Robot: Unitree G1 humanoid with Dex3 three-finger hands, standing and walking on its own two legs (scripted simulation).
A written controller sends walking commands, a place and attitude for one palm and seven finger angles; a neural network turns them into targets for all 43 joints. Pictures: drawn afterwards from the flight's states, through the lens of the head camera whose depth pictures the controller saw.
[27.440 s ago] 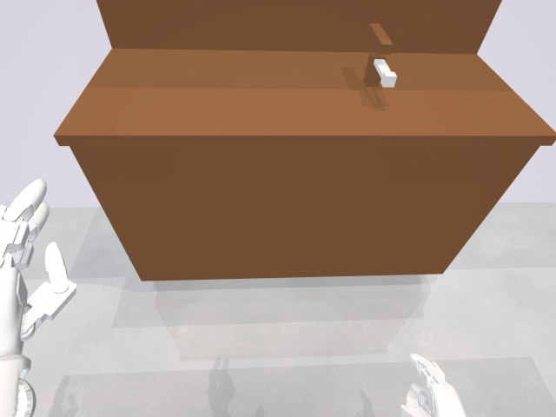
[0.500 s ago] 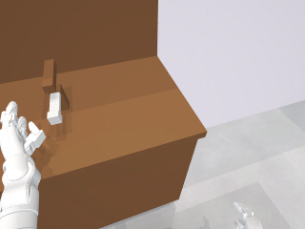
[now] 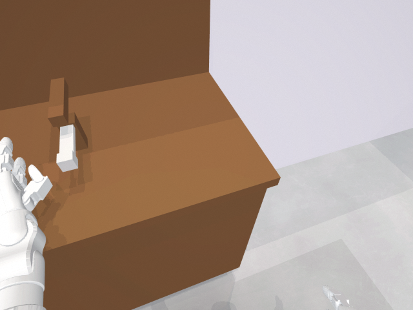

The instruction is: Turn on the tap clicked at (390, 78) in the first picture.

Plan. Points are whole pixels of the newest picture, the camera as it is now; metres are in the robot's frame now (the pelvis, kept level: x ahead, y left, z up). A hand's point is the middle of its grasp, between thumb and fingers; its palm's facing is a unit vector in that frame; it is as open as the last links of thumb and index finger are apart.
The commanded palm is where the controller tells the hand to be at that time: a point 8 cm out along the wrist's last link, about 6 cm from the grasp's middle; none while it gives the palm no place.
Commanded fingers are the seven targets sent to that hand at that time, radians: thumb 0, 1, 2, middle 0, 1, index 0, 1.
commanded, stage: push the lever round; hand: left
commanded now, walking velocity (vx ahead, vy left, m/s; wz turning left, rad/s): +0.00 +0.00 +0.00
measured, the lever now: (67, 161) +0.36 +0.30 +0.10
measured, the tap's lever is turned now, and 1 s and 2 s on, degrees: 0 8 30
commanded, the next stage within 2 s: none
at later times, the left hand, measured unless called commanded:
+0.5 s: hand (60, 179) +0.32 +0.30 +0.09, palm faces +0.58 -0.81 -0.08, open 7.9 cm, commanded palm +0.27 +0.33 +0.09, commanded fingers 0.00 0.90 0.90 -0.15 -0.15 -0.15 -0.15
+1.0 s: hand (75, 174) +0.33 +0.28 +0.09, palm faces +0.61 -0.79 -0.07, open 7.8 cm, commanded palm +0.29 +0.30 +0.09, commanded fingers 0.00 0.90 0.90 -0.15 -0.15 -0.15 -0.15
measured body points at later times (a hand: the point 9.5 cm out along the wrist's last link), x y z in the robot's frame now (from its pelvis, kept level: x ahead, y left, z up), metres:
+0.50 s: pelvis +0.00 +0.00 +0.00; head +0.01 +0.00 +0.45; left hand +0.28 +0.34 +0.10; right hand +0.16 -0.24 -0.10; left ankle +0.03 +0.09 -0.72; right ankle -0.01 -0.09 -0.72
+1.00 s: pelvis +0.00 -0.01 +0.00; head +0.01 -0.01 +0.45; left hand +0.29 +0.32 +0.10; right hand +0.14 -0.26 -0.11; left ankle +0.03 +0.09 -0.72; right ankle -0.01 -0.09 -0.72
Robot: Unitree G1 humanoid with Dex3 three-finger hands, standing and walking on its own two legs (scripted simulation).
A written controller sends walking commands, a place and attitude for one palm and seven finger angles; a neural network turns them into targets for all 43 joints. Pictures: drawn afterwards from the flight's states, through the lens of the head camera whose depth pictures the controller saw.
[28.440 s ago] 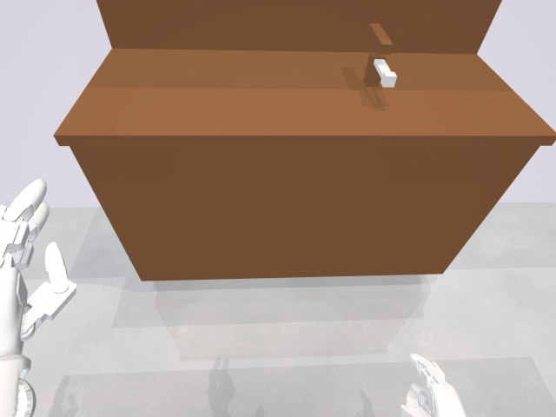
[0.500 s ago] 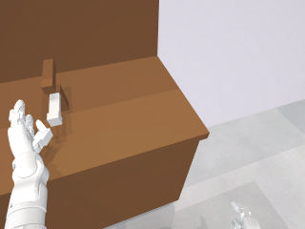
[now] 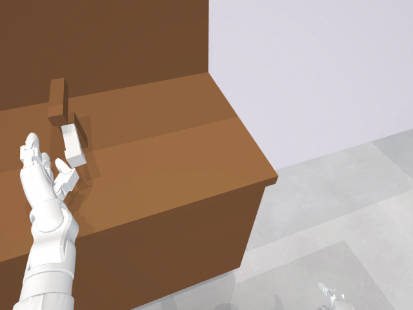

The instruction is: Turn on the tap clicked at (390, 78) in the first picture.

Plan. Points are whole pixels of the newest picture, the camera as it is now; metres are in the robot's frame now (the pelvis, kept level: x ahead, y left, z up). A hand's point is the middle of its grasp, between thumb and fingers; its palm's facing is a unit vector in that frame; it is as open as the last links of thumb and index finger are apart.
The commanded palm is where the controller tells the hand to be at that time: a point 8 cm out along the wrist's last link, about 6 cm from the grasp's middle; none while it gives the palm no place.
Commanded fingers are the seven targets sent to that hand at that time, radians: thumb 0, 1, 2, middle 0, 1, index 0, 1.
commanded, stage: push the lever round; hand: left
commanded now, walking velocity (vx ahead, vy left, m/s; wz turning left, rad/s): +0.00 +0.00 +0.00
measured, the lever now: (75, 157) +0.37 +0.29 +0.10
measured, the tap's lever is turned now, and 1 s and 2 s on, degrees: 8 30 58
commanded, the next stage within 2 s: none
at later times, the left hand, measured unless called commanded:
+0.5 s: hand (93, 169) +0.35 +0.24 +0.09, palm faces +0.69 -0.72 -0.07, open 7.8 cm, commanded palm +0.30 +0.27 +0.09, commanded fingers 0.00 0.90 0.90 -0.15 -0.15 -0.15 -0.15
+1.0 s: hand (106, 161) +0.36 +0.23 +0.10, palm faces +0.76 -0.65 -0.07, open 7.8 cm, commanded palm +0.32 +0.24 +0.09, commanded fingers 0.00 0.90 0.90 -0.15 -0.15 -0.15 -0.15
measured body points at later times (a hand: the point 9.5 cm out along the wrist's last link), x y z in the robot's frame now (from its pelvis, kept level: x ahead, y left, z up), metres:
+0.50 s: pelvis +0.00 -0.01 +0.00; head +0.01 -0.01 +0.45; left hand +0.31 +0.28 +0.10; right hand +0.16 -0.25 -0.10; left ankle +0.03 +0.09 -0.72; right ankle +0.00 -0.08 -0.72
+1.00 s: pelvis +0.00 -0.01 +0.00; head +0.00 -0.02 +0.45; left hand +0.32 +0.26 +0.10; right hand +0.15 -0.25 -0.11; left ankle +0.03 +0.09 -0.72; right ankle +0.00 -0.08 -0.72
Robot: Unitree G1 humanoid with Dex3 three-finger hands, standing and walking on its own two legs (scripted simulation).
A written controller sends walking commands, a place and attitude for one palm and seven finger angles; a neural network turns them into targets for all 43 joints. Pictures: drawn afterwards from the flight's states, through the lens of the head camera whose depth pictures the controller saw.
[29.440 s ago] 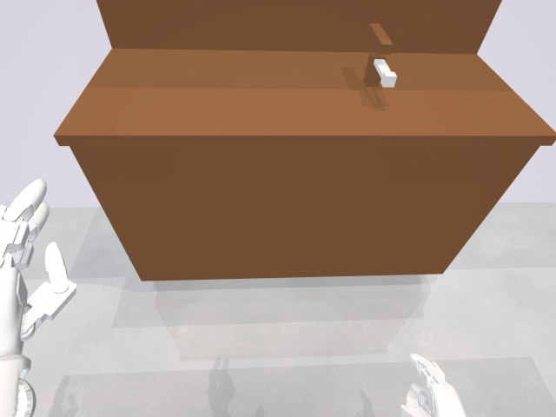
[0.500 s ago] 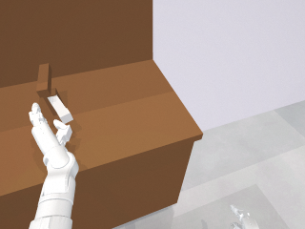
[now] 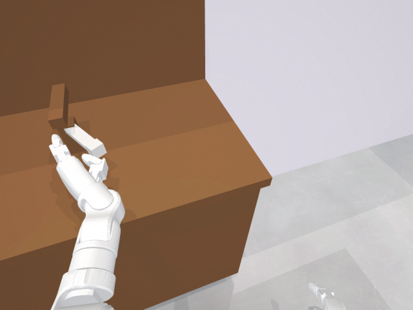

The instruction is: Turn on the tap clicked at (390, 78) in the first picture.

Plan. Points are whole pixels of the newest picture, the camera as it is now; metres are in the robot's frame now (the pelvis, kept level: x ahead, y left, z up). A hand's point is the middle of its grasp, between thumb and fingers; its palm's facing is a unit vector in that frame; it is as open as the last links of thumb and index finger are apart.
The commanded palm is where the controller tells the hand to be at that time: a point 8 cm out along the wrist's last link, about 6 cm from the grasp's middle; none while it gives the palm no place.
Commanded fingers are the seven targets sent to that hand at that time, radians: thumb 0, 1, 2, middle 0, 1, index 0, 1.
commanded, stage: push the lever round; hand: left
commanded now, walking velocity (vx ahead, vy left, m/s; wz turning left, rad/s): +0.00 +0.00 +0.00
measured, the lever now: (96, 149) +0.41 +0.26 +0.10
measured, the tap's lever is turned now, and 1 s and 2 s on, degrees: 30 58 76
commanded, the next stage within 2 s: lift the hand up off the lever in 1.46 s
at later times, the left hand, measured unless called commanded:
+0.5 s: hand (112, 155) +0.40 +0.22 +0.09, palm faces +0.81 -0.58 -0.07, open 7.8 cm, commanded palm +0.35 +0.23 +0.09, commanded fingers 0.00 0.90 0.90 -0.15 -0.15 -0.15 -0.15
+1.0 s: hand (126, 145) +0.43 +0.20 +0.09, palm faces +0.85 -0.52 -0.11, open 7.8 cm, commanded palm +0.38 +0.21 +0.09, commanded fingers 0.00 0.90 0.90 -0.15 -0.15 -0.15 -0.15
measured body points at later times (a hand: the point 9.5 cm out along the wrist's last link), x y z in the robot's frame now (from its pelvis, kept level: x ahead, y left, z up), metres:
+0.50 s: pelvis +0.00 +0.00 +0.00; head +0.01 -0.01 +0.45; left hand +0.35 +0.25 +0.10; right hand +0.13 -0.25 -0.12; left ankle +0.04 +0.10 -0.72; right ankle +0.00 -0.07 -0.72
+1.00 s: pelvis +0.01 -0.02 -0.01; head +0.03 -0.03 +0.44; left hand +0.38 +0.23 +0.10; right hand +0.12 -0.26 -0.14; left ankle +0.04 +0.10 -0.72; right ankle +0.00 -0.07 -0.72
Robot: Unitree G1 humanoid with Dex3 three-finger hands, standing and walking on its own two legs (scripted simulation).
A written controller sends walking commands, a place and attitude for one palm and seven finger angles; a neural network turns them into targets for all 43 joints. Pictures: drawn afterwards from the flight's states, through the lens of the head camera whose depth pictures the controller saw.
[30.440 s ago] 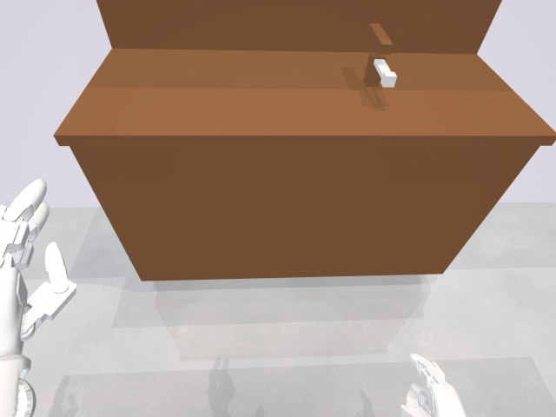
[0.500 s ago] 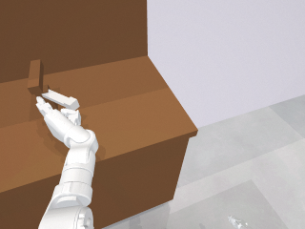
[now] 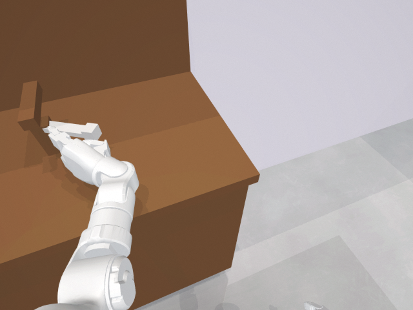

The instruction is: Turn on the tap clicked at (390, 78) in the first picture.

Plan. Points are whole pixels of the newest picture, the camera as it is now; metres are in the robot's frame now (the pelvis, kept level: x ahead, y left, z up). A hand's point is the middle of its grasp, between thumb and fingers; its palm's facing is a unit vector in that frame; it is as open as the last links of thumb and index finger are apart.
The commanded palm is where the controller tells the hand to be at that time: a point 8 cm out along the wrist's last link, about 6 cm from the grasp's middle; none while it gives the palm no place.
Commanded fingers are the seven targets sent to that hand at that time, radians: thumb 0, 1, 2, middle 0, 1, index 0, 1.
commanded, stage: push the lever round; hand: left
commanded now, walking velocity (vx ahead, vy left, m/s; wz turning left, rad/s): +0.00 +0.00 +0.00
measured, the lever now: (91, 132) +0.45 +0.25 +0.11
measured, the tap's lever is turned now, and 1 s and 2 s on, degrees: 58 76 76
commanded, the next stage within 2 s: lift the hand up off the lever in 0.46 s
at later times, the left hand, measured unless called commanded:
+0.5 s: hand (107, 137) +0.44 +0.22 +0.10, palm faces +0.85 -0.51 -0.13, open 7.9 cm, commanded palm +0.40 +0.24 +0.10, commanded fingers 0.00 0.90 0.90 -0.15 -0.15 -0.15 -0.15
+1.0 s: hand (103, 131) +0.45 +0.23 +0.12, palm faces +0.84 -0.53 -0.09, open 7.8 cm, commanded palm +0.39 +0.23 +0.12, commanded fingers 0.00 0.90 0.90 -0.15 -0.15 -0.15 -0.15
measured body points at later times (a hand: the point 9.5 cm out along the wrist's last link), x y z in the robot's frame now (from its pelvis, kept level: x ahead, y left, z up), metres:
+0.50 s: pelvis +0.00 -0.01 +0.00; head +0.03 -0.02 +0.45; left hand +0.39 +0.24 +0.11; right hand +0.09 -0.26 -0.13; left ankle +0.03 +0.12 -0.71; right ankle -0.01 -0.05 -0.71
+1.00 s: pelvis +0.01 +0.00 +0.01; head +0.04 -0.01 +0.46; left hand +0.40 +0.25 +0.12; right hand +0.08 -0.26 -0.13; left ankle +0.03 +0.12 -0.71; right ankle -0.01 -0.05 -0.71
